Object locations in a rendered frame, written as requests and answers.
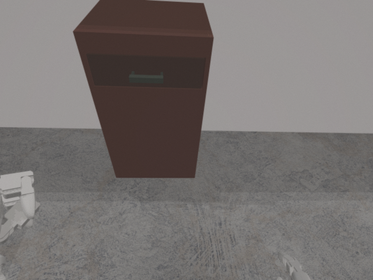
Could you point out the cabinet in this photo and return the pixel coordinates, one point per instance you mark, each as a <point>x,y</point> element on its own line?
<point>149,132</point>

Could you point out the handle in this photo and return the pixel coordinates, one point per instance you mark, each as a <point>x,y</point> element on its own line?
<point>145,78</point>

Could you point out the robot left hand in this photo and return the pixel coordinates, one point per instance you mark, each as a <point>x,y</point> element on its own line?
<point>17,194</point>

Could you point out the drawer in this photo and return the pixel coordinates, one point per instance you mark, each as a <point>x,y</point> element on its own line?
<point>114,70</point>

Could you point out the robot right hand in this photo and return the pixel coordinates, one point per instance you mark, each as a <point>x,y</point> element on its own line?
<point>293,267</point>

